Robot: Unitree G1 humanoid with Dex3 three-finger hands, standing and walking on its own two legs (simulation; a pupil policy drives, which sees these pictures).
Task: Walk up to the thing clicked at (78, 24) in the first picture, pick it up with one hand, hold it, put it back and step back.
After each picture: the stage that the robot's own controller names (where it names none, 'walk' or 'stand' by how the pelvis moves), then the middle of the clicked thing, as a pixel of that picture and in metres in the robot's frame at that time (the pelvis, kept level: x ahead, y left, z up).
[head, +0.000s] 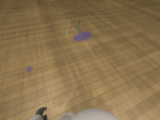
stand; (78, 25) +2.33 +0.34 -0.66
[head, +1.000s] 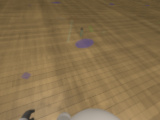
walk; (81, 32) +2.20 +0.17 -0.64
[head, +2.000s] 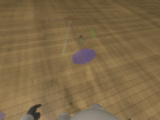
walk; (80, 40) +1.55 +0.14 -0.65
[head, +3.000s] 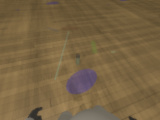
walk; (77, 59) +1.00 +0.15 -0.65
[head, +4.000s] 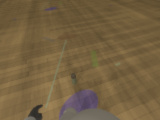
walk; (73, 79) +0.60 +0.21 -0.63
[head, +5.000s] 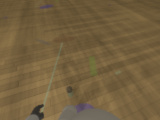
stand; (70, 92) +0.38 +0.21 -0.63
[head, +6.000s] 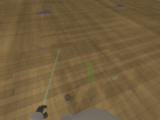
stand; (68, 99) +0.34 +0.19 -0.66
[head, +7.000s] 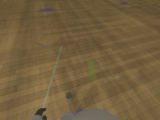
stand; (69, 97) +0.35 +0.19 -0.66
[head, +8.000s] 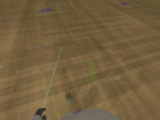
stand; (68, 98) +0.34 +0.19 -0.66
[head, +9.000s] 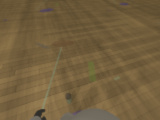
stand; (68, 98) +0.34 +0.19 -0.66
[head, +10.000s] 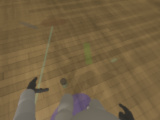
go down; (64, 83) +0.36 +0.21 -0.57
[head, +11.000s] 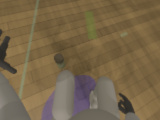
go down; (60, 62) +0.41 +0.25 -0.28
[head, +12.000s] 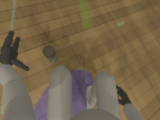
close in; (51, 56) +0.40 +0.27 -0.21
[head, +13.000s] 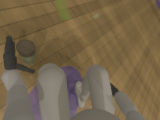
close; (28, 54) +0.38 +0.30 -0.15
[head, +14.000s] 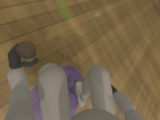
lift; (28, 55) +0.36 +0.30 -0.15
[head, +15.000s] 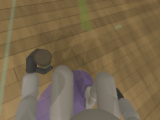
lift; (44, 62) +0.31 +0.29 -0.07
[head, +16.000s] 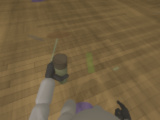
hold; (61, 71) +0.31 +0.17 +0.06
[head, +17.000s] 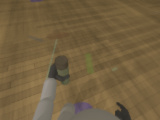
hold; (63, 72) +0.32 +0.17 +0.02
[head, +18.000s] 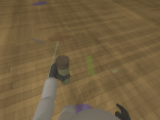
crouch; (64, 72) +0.32 +0.17 +0.03
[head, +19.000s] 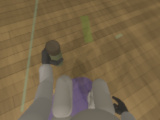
crouch; (56, 56) +0.41 +0.21 -0.06
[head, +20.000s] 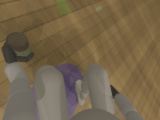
lower; (23, 50) +0.40 +0.31 -0.16
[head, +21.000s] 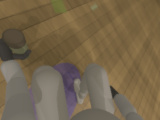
lower; (19, 47) +0.41 +0.32 -0.15
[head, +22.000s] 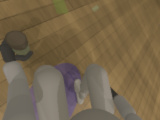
lower; (22, 49) +0.40 +0.31 -0.16
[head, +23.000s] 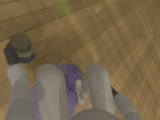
lower; (25, 51) +0.38 +0.31 -0.16
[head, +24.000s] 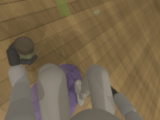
loosen; (27, 53) +0.38 +0.30 -0.16
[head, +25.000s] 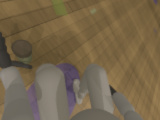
withdraw; (24, 54) +0.37 +0.30 -0.16
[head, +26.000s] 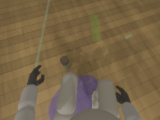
walk; (66, 63) +0.42 +0.23 -0.34
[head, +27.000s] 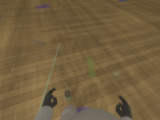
stand; (68, 96) +0.35 +0.19 -0.59
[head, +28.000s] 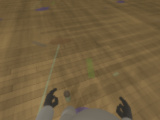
stand; (67, 96) +0.35 +0.20 -0.60
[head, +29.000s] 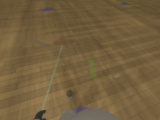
stand; (69, 95) +0.36 +0.19 -0.64
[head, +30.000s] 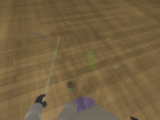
walk; (70, 87) +0.40 +0.16 -0.63
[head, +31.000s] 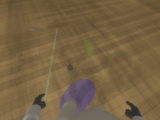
walk; (70, 70) +0.60 +0.23 -0.63
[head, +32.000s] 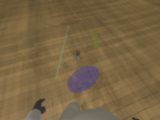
walk; (78, 57) +0.92 +0.22 -0.63
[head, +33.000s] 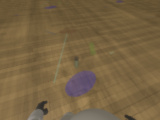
stand; (76, 62) +0.97 +0.21 -0.65
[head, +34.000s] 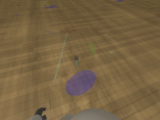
stand; (76, 61) +0.99 +0.20 -0.66
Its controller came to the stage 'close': yes
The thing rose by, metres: 0.67
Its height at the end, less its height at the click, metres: +0.00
